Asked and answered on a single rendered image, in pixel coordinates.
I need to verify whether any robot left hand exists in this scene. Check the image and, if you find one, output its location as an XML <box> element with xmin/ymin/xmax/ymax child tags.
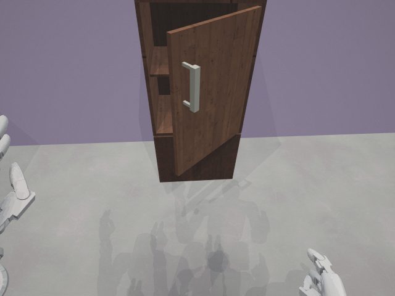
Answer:
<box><xmin>0</xmin><ymin>115</ymin><xmax>35</xmax><ymax>234</ymax></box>

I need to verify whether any handle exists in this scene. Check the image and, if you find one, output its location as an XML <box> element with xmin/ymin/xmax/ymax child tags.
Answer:
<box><xmin>182</xmin><ymin>62</ymin><xmax>201</xmax><ymax>113</ymax></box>

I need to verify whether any robot right hand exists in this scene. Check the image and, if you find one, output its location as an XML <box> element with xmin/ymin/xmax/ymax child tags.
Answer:
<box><xmin>299</xmin><ymin>249</ymin><xmax>347</xmax><ymax>296</ymax></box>

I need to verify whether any cupboard door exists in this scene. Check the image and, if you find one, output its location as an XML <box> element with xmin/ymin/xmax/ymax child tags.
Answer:
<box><xmin>166</xmin><ymin>6</ymin><xmax>262</xmax><ymax>176</ymax></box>

